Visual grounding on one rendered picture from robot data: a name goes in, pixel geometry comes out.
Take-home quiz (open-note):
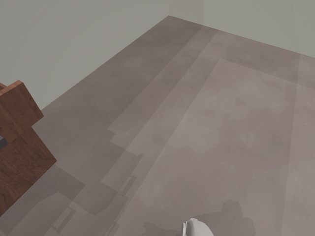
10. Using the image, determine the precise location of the right robot thigh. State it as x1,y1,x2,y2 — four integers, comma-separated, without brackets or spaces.
181,220,214,236

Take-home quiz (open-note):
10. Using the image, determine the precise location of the drawer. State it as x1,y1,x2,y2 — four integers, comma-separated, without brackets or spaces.
0,80,44,143

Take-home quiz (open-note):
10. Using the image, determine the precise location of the cabinet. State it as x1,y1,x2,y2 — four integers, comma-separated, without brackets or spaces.
0,127,57,217

